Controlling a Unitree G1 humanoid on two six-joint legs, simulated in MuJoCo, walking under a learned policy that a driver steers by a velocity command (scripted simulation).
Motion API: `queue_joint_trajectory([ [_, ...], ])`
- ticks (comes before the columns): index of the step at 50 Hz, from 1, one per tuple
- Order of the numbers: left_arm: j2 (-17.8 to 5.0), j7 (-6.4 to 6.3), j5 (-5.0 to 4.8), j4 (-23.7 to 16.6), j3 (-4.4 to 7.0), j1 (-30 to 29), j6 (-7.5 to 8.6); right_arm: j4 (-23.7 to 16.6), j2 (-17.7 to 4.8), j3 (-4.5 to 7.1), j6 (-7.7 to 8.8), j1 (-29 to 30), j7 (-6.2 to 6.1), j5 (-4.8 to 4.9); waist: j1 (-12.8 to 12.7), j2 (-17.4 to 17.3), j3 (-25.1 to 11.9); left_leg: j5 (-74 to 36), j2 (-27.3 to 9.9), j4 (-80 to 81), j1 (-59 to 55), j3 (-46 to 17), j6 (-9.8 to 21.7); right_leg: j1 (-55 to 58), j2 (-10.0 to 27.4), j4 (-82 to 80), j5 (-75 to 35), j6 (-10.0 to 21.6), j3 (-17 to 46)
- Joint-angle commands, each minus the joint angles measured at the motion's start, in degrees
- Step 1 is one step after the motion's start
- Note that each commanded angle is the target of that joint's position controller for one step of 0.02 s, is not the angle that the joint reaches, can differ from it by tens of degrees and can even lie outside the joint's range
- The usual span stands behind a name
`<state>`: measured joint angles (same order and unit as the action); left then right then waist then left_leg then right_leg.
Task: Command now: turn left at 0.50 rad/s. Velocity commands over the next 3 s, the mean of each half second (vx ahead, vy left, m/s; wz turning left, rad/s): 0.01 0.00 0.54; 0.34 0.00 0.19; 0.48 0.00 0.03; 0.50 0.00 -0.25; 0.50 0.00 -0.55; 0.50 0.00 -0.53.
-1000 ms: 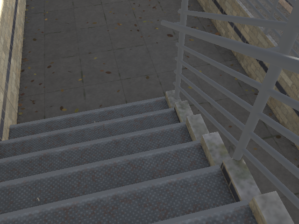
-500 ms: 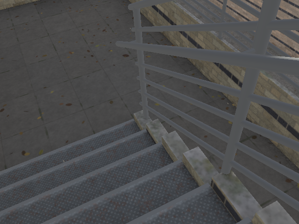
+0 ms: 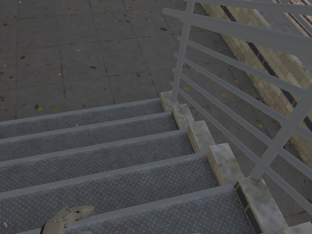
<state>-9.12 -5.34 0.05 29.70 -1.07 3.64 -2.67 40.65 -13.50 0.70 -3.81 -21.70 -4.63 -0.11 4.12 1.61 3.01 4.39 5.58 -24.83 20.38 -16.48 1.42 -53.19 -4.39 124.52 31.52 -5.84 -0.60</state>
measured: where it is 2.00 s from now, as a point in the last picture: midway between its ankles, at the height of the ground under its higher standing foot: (86, 227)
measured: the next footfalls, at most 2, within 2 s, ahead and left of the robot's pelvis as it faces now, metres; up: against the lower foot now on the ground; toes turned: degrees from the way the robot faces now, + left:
right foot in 0.16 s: -0.04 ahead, -0.14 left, +0.16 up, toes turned +3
left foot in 0.74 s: -0.05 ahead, +0.15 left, +0.16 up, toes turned +18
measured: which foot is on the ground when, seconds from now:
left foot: down 0.00-0.16, up 0.18-0.72, down 0.74-1.00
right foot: up 0.00-0.14, down 0.16-0.76, up 0.78-1.00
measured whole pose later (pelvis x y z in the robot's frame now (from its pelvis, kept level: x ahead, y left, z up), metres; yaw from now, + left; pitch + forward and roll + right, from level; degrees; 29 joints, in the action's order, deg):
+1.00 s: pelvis +0.04 +0.05 +0.10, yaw +21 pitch +4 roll +1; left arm -17.5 1.4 0.0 39.0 3.8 10.4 3.3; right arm 49.1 -12.1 2.1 2.7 -25.8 -0.7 0.6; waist 1.4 2.2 -2.5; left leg 36.0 1.8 -52.7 21.1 -2.2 1.0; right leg -42.9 1.9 52.4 -11.5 3.4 5.9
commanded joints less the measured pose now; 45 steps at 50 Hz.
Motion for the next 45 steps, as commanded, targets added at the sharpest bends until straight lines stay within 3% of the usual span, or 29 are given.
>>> queue_joint_trajectory([
  [1, -1.4, 1.39, 0.27, -7.5, -0.33, -1.7, 1.84, -4.9, -12.8, 3.40, -0.25, -1.4, -0.80, -0.17, -2.5, -8.8, -8.7, -10.8, -14.0, 7.5, -14.5, -16.7, 14.5, -1.5, 1.3, -6.0, 0.1, 0.2, -0.6],
  [5, -1.6, 2.90, 0.79, -8.3, -0.75, 1.3, 2.70, -7.3, -14.8, 5.53, -1.15, 2.8, -0.64, 2.12, -4.4, -15.4, -9.0, -12.4, -11.5, 14.8, -6.0, -11.2, 11.6, 19.6, 2.6, -31.1, 12.8, 4.2, -4.2],
  [7, -4.7, 3.35, 0.85, -6.2, 0.76, 11.2, 2.50, -8.7, -15.0, 6.80, -1.01, 5.3, 0.16, 3.50, -8.3, -19.7, -7.5, -6.6, -10.7, 19.4, 4.9, -13.0, 11.2, 37.2, 1.8, -44.1, 16.7, 6.7, -4.5],
  [8, -6.4, 3.52, 0.98, -3.9, 2.11, 19.2, 1.91, -8.6, -11.3, 6.59, -0.34, 5.2, 0.67, 6.34, -11.3, -13.4, -5.4, 9.1, -8.5, 9.6, 8.8, -14.6, 9.6, 40.3, 2.9, -64.2, 21.9, 11.6, 5.0],
  [9, -11.7, 3.87, 0.91, 1.1, 4.37, 31.2, 1.33, -10.6, -2.8, 4.55, 1.34, 3.0, 2.49, 4.33, -11.7, 14.7, -5.5, 35.4, 0.9, -12.5, 29.1, -10.1, 6.2, 55.5, 12.1, -77.9, -0.1, 18.7, 24.3],
  [10, -18.3, 4.80, 1.26, 2.5, 7.10, 32.1, 3.36, -16.3, -2.9, 4.48, 6.11, 15.9, 5.82, 1.40, -13.0, 28.8, -0.3, 43.9, 5.9, -25.7, 57.2, -19.5, 2.3, 56.4, 30.8, -92.2, -36.0, 27.9, 57.4],
  [11, -17.0, 4.22, 3.86, 2.1, 7.30, 25.9, 5.84, -15.5, -8.8, 6.36, 9.18, 24.6, 6.52, 3.59, -12.5, 17.3, 5.4, 38.6, 7.2, -29.5, 57.9, -21.4, -0.2, 45.2, 28.0, -92.6, -48.8, 27.0, 55.9],
  [12, -15.0, 4.19, 4.08, 1.1, 6.77, 16.1, 6.29, -12.8, -10.0, 6.84, 8.54, 18.6, 5.33, 4.06, -4.6, 15.2, 5.1, 33.4, 6.6, -36.1, 50.1, -15.7, -2.6, 38.5, 25.0, -87.5, -50.8, 23.3, 43.9],
  [13, -10.1, 4.25, 3.18, 0.4, 5.35, 9.6, 5.22, -9.4, -11.2, 6.94, 5.85, 13.0, 3.94, 2.88, -0.9, 13.6, 2.4, 26.7, 5.1, -44.0, 42.7, -7.3, -4.9, 31.4, 23.0, -83.4, -43.5, 21.1, 33.8],
  [14, -5.9, 4.43, 2.54, -0.3, 3.93, 5.8, 3.46, -6.1, -12.2, 7.19, 2.01, 8.1, 2.82, 0.88, 0.5, 8.2, -0.7, 18.6, 6.1, -55.5, 34.0, -0.9, -6.7, 24.0, 21.7, -80.6, -41.1, 19.4, 22.8],
  [16, -6.7, 3.80, 2.11, -1.6, 2.18, -1.5, 1.46, -6.9, -8.8, 5.84, -3.69, 6.0, 1.43, 0.50, 5.1, 3.5, 0.6, 8.0, 7.6, -74.9, 25.3, 6.3, -7.6, 8.6, 18.8, -85.9, -28.0, 17.3, 14.0],
  [18, -7.6, 2.14, 0.98, -2.1, 1.26, -1.6, 0.88, -8.8, -7.5, 4.46, -5.33, 8.1, 0.77, 0.52, 4.2, 0.0, 1.2, -0.3, 5.6, -79.3, 26.6, 7.2, -7.6, 11.4, 18.3, -87.4, -25.2, 15.5, 9.1],
  [20, -10.4, 1.18, 0.41, -0.9, 2.09, 5.3, 1.74, -9.8, -8.8, 4.47, -4.16, 9.4, 0.66, 0.18, 0.6, 0.1, -2.9, -5.1, 1.9, -75.9, 28.9, 7.2, -7.3, 26.4, 17.5, -87.0, -32.5, 12.2, 5.2],
  [22, -12.1, 0.40, 0.33, 1.8, 3.12, 14.0, 2.22, -11.6, -8.4, 4.26, -2.95, 14.2, 1.82, 0.80, -4.5, 1.3, -4.6, -7.1, -0.6, -69.3, 34.8, 6.1, -7.5, 41.0, 18.2, -84.1, -33.1, 11.7, 3.7],
  [23, -12.4, 1.53, 1.63, 3.1, 2.61, 15.8, 2.06, -12.7, -4.8, 3.21, -2.64, 17.0, 1.98, 1.40, -5.8, 3.9, -4.7, -1.1, -0.7, -68.6, 36.9, 9.1, -7.1, 44.3, 19.3, -83.9, -41.7, 13.0, 3.5],
  [25, -12.8, 3.35, 2.25, 6.0, 3.59, 24.4, 2.59, -11.1, -4.0, 2.87, -2.18, 17.9, 3.34, 2.83, -10.1, 4.8, -6.6, 2.9, -3.2, -61.5, 39.7, 7.6, -6.3, 51.8, 20.4, -84.9, -31.3, 14.8, 5.2],
  [27, -13.2, 4.50, 1.89, 7.5, 4.36, 26.2, 3.09, -9.7, -4.0, 3.01, -1.86, 18.5, 4.20, 3.10, -11.3, 5.7, -5.7, 5.1, -4.3, -55.3, 39.1, 7.0, -5.7, 51.4, 22.2, -87.0, -21.2, 16.1, 8.0],
  [31, -15.6, 5.24, 0.74, 8.1, 5.83, 22.5, 4.32, -8.7, -4.5, 3.61, -0.28, 20.1, 4.46, 3.75, -10.1, 6.7, -1.4, 10.8, -4.9, -47.8, 33.7, 10.6, -4.2, 42.8, 26.1, -91.5, -13.0, 17.6, 11.1],
  [35, -16.7, 5.24, -0.74, 8.9, 6.83, 18.6, 5.61, -6.7, -3.2, 3.63, 0.32, 17.7, 5.36, 3.37, -7.6, 7.4, -0.4, 15.3, -5.1, -38.7, 17.3, 17.8, -1.9, 31.6, 25.5, -90.1, -7.9, 15.5, 6.6],
  [36, -17.4, 5.09, -1.36, 8.8, 7.10, 16.2, 5.88, -5.8, -2.7, 3.79, 0.72, 14.5, 5.76, 3.24, -5.1, 7.8, -1.0, 16.4, -3.8, -34.8, 9.3, 20.8, -1.0, 27.8, 24.7, -88.5, -8.7, 14.6, 5.0],
  [37, -17.7, 4.90, -1.50, 8.4, 7.17, 11.5, 6.22, -2.7, -3.6, 4.80, 1.38, 6.0, 6.03, 2.99, 0.7, 7.2, -3.6, 13.9, -1.0, -26.8, -7.5, 25.3, 0.8, 20.4, 21.7, -81.6, -16.9, 12.1, -1.3],
  [38, -16.5, 4.75, -0.60, 8.0, 6.91, 10.0, 6.85, 2.5, -7.1, 7.06, 2.34, -8.7, 5.74, 2.37, 7.9, 1.4, -9.0, 12.5, 2.5, -22.6, -22.6, 27.2, 2.8, 15.2, 15.7, -62.5, -28.6, 8.5, -8.6],
  [39, -11.9, 4.77, -0.44, 4.8, 5.65, 9.8, 7.94, 6.0, -15.0, 8.88, 3.55, -15.9, 5.69, 2.63, 7.5, -19.8, -8.4, 10.8, -10.2, -11.7, -29.3, -4.9, 11.8, -3.1, 7.8, -34.5, 1.5, 5.7, -4.5],
  [40, -11.8, 4.29, -1.90, 4.8, 5.40, 12.4, 9.34, 5.2, -14.4, 7.22, 5.22, -12.9, 6.99, 3.26, 4.0, -22.7, -8.0, 0.6, -18.9, -2.5, -25.8, -22.3, 17.1, -8.6, 3.3, -32.9, 4.7, 7.5, 8.6],
  [41, -13.6, 3.80, -4.94, 3.0, 5.66, 6.5, 9.19, 5.4, -13.9, 6.74, 6.14, -9.3, 7.72, 2.52, 2.6, -14.6, -2.8, 13.1, -24.2, 3.1, -21.5, -29.7, 19.8, -15.4, 3.0, -35.1, 1.1, 8.9, 9.4],
  [42, -13.1, 2.60, -5.05, 2.4, 5.48, 2.5, 8.53, 4.1, -11.3, 5.38, 7.02, -4.4, 7.87, 2.34, 0.2, -5.1, 0.8, 16.6, -25.1, 3.0, -15.8, -30.0, 19.0, -14.9, 4.7, -37.2, -0.9, 9.6, 9.7],
  [43, -12.0, 2.50, -4.70, 4.3, 5.25, 6.2, 7.95, 3.4, -9.8, 4.72, 7.77, 0.5, 7.84, 1.24, -3.9, -2.9, 1.0, 16.8, -27.0, -4.9, -10.0, -27.5, 18.0, -13.3, 6.9, -43.7, -6.0, 10.4, 16.2],
  [44, -12.4, 2.99, -2.96, 7.2, 5.56, 11.7, 6.64, 2.6, -5.7, 3.48, 7.82, 4.9, 7.60, 0.73, -6.9, -5.0, 0.3, 15.4, -24.8, -8.1, -4.0, -19.4, 15.5, -7.1, 8.2, -47.4, -9.8, 10.0, 14.8],
  [45, -14.0, 4.14, -1.75, 9.5, 6.54, 15.8, 5.93, 1.5, -4.1, 2.85, 7.97, 6.9, 7.53, -0.58, -8.3, -4.3, -1.2, 21.3, -19.3, -10.0, 1.7, -10.4, 12.8, -0.2, 7.5, -52.3, -22.8, 9.9, 12.8],
])
Over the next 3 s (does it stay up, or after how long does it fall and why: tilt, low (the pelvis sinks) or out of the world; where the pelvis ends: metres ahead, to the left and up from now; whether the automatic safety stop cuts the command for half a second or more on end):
stays up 1.01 0.34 -0.49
